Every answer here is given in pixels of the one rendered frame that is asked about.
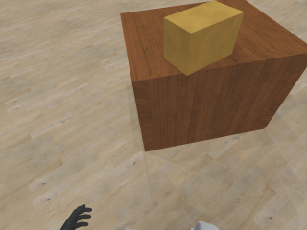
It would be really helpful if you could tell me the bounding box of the pedestal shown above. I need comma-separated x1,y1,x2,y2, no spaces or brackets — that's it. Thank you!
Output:
120,0,307,152

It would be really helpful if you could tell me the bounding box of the carton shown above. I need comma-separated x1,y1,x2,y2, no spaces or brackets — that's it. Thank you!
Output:
163,0,244,76

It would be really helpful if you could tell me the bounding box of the left robot hand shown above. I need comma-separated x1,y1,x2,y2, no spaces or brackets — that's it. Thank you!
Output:
60,204,92,230

